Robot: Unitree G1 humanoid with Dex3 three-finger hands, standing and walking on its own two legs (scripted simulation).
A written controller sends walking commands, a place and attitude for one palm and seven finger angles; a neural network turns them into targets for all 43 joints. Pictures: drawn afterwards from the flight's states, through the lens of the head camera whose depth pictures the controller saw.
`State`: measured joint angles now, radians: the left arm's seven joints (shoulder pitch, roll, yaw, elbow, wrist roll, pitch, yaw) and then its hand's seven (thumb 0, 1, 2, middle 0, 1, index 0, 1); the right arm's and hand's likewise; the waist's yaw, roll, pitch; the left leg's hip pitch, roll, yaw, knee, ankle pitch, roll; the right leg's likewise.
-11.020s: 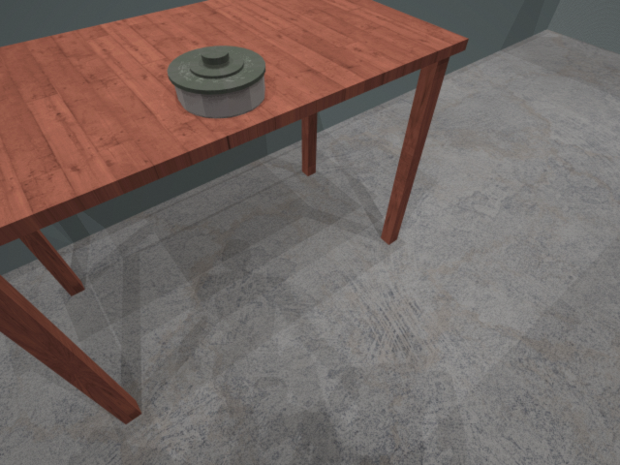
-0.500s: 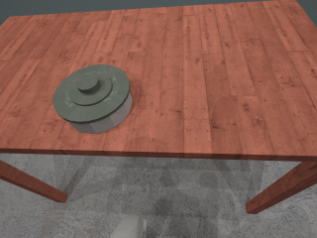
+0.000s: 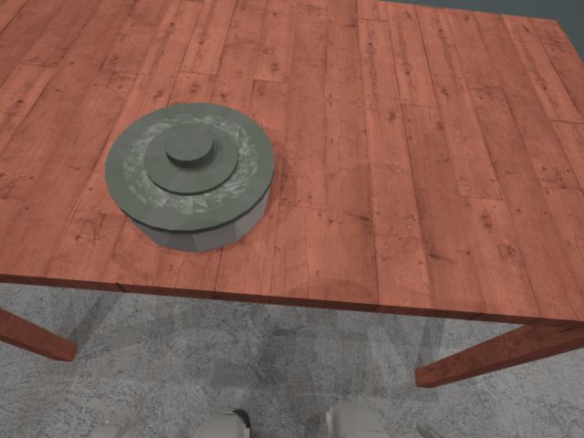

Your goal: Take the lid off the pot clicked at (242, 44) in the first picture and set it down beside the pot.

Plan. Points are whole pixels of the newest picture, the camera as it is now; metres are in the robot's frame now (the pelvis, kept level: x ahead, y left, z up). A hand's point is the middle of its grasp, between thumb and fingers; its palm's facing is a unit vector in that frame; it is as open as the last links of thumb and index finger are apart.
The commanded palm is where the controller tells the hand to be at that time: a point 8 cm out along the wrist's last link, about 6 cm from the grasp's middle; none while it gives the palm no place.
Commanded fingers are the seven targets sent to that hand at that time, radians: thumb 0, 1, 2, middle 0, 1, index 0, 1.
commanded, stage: come to a stop and stand still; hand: left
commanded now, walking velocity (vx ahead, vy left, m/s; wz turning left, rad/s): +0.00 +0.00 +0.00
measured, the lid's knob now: (189, 146) +0.40 +0.16 +0.16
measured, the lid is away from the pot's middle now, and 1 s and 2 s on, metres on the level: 0.00 0.00 0.00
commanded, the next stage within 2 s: look again from close up in 0.74 s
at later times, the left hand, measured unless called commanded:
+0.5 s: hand out of the picture +0.03 +0.13 -0.18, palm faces +0.01 -0.98 -0.19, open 7.3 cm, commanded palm none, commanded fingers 0.00 0.90 0.90 -0.20 -0.30 -0.20 -0.30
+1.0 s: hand out of the picture -0.02 +0.13 -0.18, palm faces +0.01 -0.98 -0.20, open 7.3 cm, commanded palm none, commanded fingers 0.00 0.90 0.90 -0.20 -0.30 -0.20 -0.30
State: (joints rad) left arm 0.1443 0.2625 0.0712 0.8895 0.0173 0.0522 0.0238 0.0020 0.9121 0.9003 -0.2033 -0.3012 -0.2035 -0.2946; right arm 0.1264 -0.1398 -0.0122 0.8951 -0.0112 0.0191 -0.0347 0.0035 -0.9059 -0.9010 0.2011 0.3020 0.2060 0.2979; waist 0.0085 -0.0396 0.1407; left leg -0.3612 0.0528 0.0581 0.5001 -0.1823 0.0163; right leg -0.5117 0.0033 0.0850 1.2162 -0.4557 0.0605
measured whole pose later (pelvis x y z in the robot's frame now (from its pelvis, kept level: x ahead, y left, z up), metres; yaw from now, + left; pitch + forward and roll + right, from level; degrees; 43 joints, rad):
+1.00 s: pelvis -0.03 -0.05 -0.01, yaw +0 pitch +0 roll -1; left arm 0.30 0.16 -0.01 1.04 0.02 -0.01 0.04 0.00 0.91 0.90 -0.20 -0.30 -0.21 -0.29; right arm 0.25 -0.18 -0.02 1.00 -0.01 0.01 -0.01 0.01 -0.91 -0.90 0.20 0.30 0.20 0.30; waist -0.01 0.01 0.01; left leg -0.27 0.02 0.02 0.58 -0.32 0.01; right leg -0.20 0.02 -0.01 0.53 -0.34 -0.02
